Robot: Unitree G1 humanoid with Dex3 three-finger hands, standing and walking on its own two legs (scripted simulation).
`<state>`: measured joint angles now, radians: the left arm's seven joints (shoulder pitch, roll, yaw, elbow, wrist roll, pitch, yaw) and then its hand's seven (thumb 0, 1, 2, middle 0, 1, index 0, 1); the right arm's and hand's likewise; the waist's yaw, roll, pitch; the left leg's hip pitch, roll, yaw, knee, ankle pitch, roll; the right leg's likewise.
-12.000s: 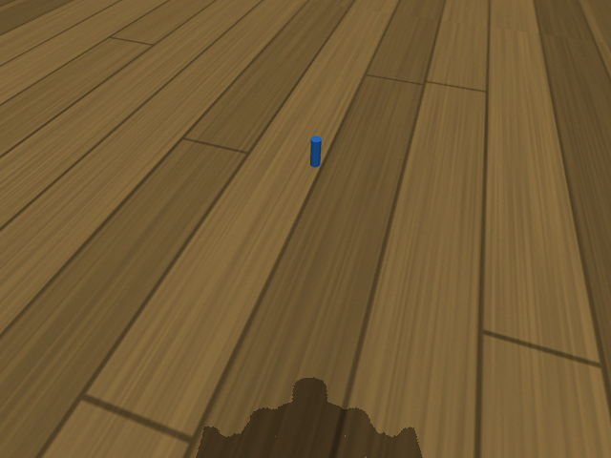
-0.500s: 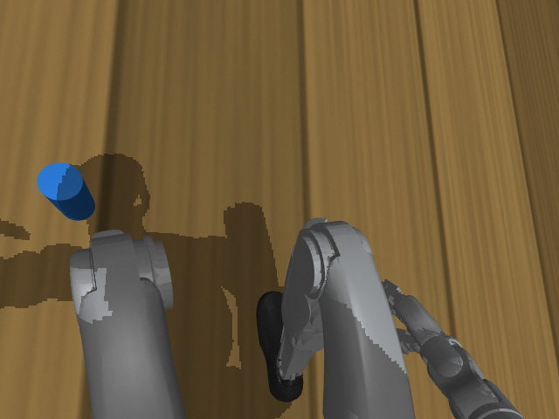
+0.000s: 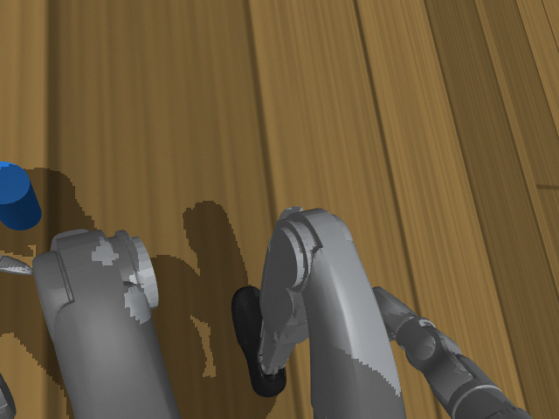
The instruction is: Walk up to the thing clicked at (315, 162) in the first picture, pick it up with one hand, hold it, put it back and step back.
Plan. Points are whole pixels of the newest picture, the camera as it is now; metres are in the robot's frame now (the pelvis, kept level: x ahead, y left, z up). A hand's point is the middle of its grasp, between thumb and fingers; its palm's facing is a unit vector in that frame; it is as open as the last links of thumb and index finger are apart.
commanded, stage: close in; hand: left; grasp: from the side
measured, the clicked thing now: (13, 200) +0.40 +0.27 -0.20
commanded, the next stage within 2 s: rest palm in 0.26 s
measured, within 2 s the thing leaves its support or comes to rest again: leaves its support in 1.44 s
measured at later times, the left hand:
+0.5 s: hand (6, 202) +0.39 +0.27 -0.17, palm faces +0.22 -0.97 +0.03, open 16.2 cm
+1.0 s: hand (14, 190) +0.40 +0.26 -0.17, palm faces +0.25 -0.97 +0.02, open 7.9 cm
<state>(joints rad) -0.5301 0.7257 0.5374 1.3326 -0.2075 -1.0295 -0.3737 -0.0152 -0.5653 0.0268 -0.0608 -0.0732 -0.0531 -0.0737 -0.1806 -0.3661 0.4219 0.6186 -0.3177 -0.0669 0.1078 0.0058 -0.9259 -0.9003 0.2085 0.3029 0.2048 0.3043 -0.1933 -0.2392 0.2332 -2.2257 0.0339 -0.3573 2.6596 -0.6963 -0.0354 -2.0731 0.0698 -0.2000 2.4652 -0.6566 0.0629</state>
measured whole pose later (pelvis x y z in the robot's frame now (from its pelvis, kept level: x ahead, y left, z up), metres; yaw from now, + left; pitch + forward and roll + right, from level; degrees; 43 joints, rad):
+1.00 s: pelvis -0.01 +0.01 +0.00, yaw -3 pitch +9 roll -18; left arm -0.57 0.78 0.46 1.42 -0.11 -1.15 -0.07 0.02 0.27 0.70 -0.74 -0.72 -0.66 -0.73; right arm -0.20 -0.37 0.52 0.56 -0.38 -0.02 0.15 0.00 -0.87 -0.89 0.21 0.30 0.20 0.30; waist -0.24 -0.30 0.31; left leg -2.20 0.04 -0.42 2.68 -0.70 -0.02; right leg -2.03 0.10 -0.25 2.43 -0.63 0.08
